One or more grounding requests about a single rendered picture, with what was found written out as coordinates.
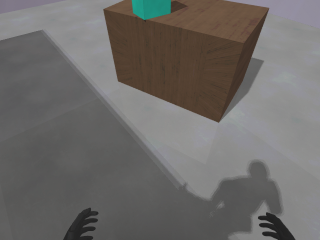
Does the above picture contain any carton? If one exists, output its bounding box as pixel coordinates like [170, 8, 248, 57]
[132, 0, 171, 20]

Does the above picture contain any left robot hand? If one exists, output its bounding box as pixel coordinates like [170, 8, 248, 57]
[63, 208, 99, 240]

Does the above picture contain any right robot hand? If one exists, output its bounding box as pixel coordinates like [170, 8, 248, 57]
[258, 212, 295, 240]

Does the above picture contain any pedestal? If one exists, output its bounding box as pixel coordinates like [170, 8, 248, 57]
[103, 0, 269, 123]

